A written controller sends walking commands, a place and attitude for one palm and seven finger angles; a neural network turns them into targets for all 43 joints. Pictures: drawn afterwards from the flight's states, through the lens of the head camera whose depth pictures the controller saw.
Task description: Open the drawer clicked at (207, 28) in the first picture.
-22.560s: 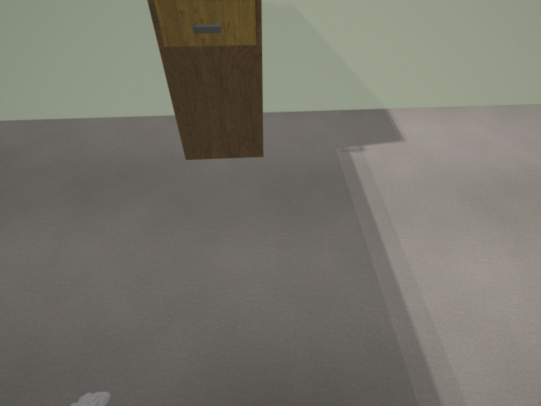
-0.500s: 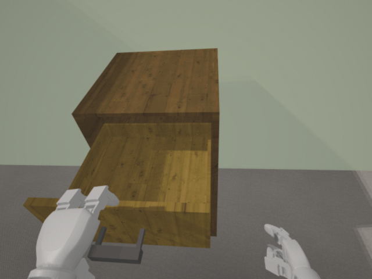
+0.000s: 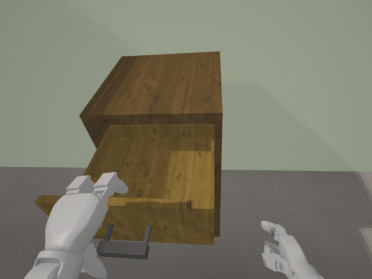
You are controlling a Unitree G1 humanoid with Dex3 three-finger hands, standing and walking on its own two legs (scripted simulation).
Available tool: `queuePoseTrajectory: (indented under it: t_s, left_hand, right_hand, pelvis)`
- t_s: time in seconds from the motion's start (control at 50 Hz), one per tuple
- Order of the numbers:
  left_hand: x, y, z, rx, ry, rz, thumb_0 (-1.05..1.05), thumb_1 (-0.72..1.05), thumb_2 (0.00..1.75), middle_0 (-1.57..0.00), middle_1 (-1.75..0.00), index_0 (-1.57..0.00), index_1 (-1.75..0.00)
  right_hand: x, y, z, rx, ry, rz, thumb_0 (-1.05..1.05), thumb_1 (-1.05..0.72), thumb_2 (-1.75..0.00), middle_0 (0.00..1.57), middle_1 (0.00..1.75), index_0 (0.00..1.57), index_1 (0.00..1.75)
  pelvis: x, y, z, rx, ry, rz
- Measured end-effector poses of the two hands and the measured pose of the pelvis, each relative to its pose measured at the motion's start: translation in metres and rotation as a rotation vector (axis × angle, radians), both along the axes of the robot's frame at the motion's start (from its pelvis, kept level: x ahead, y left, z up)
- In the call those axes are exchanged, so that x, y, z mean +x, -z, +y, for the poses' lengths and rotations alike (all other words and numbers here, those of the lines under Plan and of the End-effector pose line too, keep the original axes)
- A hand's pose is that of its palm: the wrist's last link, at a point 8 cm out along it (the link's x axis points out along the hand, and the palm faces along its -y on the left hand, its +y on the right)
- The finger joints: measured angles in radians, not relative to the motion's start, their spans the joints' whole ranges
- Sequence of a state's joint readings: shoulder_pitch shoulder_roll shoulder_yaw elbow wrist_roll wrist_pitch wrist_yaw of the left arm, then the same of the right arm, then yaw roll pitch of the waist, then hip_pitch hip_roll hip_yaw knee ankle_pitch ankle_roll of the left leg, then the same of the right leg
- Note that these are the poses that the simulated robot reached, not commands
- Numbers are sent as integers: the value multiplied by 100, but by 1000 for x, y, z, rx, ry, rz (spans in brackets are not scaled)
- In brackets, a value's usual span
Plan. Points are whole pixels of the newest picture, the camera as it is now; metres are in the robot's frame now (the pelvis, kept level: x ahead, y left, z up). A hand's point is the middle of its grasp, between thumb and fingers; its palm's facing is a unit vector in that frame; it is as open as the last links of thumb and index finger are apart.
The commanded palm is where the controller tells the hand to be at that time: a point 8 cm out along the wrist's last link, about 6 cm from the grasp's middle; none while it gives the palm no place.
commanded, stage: draw the hand back to the body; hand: left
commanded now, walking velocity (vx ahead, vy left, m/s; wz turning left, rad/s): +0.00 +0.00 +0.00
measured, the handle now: (126, 239) +0.21 +0.19 -0.03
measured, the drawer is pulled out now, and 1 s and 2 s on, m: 0.30 0.30 0.30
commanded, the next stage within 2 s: step back with the hand held close in 1.50 s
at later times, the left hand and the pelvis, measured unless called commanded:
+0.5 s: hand (76, 226) +0.16 +0.22 +0.12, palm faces +0.07 -0.11 -0.99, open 13.8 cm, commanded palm +0.13 +0.22 +0.18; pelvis +0.01 -0.02 +0.01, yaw +1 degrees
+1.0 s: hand (79, 202) +0.18 +0.21 +0.16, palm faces +0.36 -0.84 -0.40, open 11.3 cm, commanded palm +0.14 +0.26 +0.19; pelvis +0.02 -0.02 +0.01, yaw +3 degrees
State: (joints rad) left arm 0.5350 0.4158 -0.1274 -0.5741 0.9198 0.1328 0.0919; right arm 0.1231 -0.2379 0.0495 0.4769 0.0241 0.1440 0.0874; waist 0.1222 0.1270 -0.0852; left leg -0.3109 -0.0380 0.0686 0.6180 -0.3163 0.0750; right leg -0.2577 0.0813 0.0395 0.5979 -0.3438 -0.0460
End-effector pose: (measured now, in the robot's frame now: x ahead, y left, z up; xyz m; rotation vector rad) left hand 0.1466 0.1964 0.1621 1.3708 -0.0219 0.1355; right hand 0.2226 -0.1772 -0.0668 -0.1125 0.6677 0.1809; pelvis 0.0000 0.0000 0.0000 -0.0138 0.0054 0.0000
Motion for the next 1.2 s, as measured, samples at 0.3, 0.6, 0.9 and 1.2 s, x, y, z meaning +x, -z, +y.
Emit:
queuePoseTrajectory:
  t_s: [0.3,0.6,0.9,1.2]
  left_hand:
    - [-4,-6,17,43,-51,48,0,-49,30,-32,-121,-32,-120]
    - [-11,-5,31,-625,-96,-80,0,-47,31,-32,-119,-31,-119]
    - [2,-19,47,-924,-76,-277,0,-9,48,-28,-94,-28,-94]
    - [-8,-21,66,-900,-157,-307,0,42,70,-25,-61,-24,-61]
  right_hand:
    - [-6,2,-25,-57,31,25,1,-90,-90,20,30,20,30]
    - [-1,-7,-43,-99,114,-54,1,-90,-90,20,30,19,30]
    - [-17,0,-45,-123,146,-32,1,-90,-90,20,30,20,30]
    - [-6,-6,-49,-140,151,-46,1,-90,-90,20,30,20,30]
  pelvis:
    - [1,-5,-12,0,-14,-15]
    - [8,-7,-18,6,-39,-36]
    - [22,-11,-21,8,-49,-43]
    - [18,-13,-20,8,-58,-48]
